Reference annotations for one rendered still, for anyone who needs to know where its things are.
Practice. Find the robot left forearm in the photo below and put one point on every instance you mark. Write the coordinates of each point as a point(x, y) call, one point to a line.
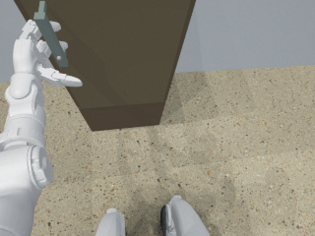
point(26, 119)

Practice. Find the left robot upper arm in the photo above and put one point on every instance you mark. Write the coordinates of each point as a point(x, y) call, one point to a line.
point(24, 172)

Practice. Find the left robot hand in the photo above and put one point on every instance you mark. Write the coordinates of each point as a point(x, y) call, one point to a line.
point(27, 55)

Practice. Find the handle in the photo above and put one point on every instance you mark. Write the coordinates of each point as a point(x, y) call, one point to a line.
point(49, 35)

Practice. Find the robot right shin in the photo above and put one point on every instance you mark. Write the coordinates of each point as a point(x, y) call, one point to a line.
point(171, 231)

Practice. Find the robot right thigh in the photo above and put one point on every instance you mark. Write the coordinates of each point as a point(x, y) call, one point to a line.
point(185, 220)

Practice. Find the cupboard door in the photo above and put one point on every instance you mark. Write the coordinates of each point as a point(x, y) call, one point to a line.
point(123, 51)

